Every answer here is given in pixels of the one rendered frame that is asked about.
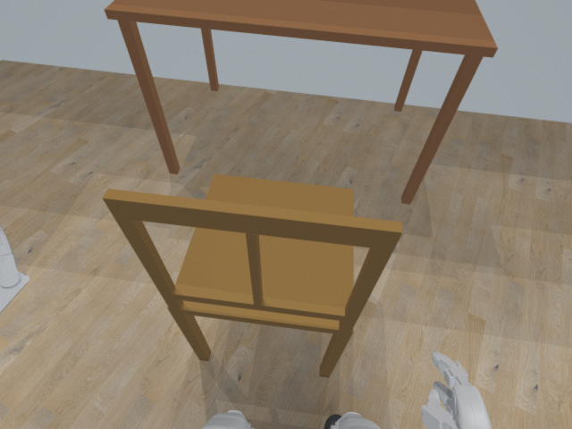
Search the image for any right robot shin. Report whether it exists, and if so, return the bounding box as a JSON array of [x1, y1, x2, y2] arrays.
[[337, 412, 362, 422]]

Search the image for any table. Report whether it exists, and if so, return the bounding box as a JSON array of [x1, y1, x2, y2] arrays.
[[105, 0, 498, 205]]

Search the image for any robot right hand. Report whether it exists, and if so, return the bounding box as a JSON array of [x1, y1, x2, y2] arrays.
[[422, 351, 492, 429]]

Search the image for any robot left hand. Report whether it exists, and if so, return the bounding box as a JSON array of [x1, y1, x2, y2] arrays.
[[0, 226, 29, 314]]

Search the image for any chair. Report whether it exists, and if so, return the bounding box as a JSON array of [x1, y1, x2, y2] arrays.
[[103, 174, 402, 378]]

